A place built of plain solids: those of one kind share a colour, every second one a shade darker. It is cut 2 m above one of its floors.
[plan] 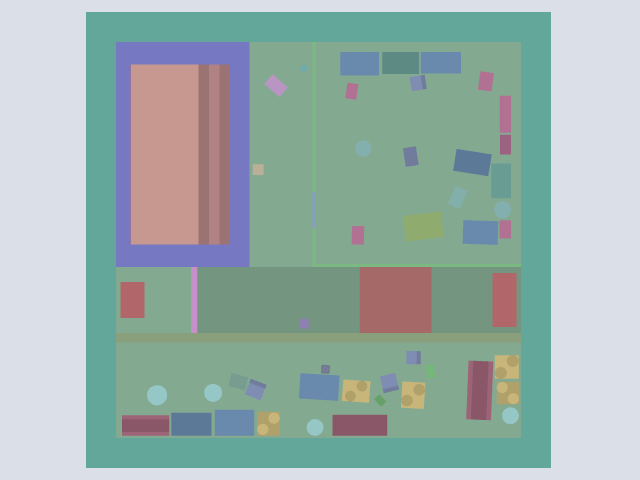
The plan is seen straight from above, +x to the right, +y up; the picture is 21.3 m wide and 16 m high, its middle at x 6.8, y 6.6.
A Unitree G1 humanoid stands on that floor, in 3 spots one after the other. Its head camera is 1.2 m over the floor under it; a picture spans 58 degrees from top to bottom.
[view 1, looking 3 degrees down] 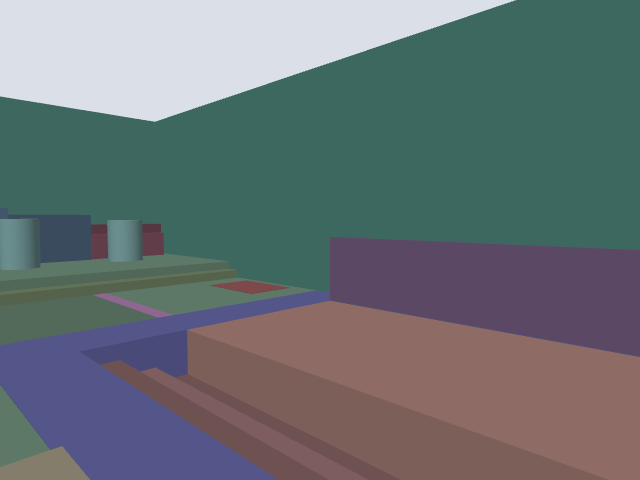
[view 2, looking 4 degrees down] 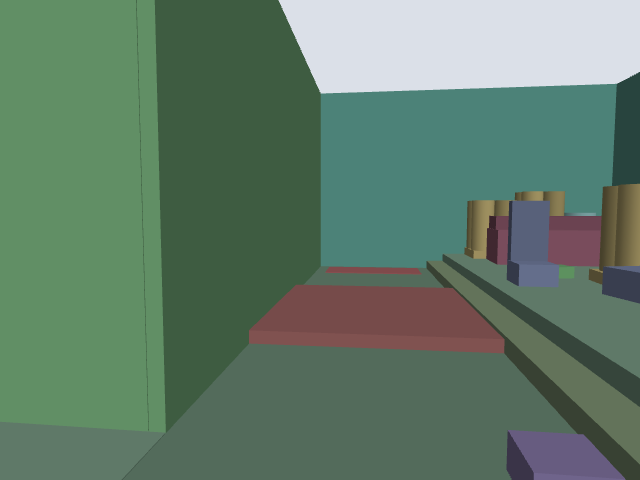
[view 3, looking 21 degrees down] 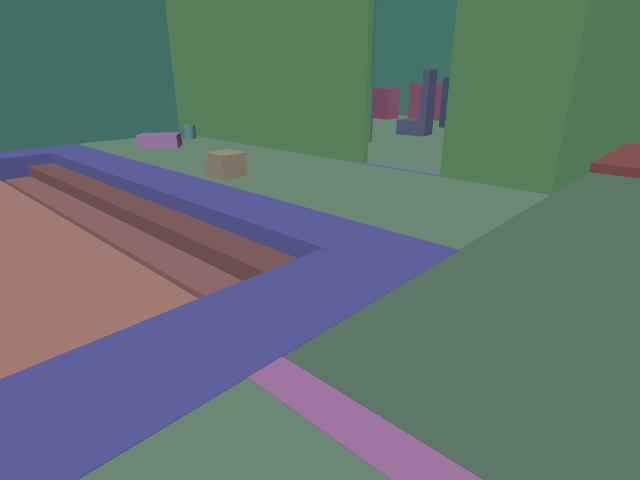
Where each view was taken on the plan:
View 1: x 5.05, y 10.65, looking -136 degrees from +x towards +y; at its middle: wall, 7.03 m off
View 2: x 4.41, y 4.60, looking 7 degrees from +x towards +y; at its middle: part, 9.06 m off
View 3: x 1.62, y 4.45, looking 43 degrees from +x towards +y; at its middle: floor_rim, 3.35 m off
